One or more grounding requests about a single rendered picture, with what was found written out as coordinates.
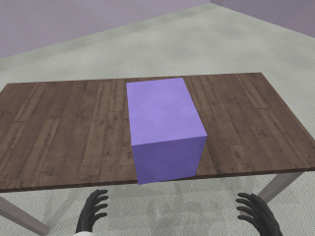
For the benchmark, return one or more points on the table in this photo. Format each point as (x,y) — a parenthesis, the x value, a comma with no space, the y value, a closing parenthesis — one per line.
(76,134)

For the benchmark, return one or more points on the left robot hand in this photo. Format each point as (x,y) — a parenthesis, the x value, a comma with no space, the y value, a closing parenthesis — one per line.
(87,216)

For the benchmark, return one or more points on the carton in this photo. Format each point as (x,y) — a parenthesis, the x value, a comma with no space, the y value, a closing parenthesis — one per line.
(167,134)

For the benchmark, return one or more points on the right robot hand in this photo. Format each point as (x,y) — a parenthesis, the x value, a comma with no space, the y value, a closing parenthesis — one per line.
(262,217)

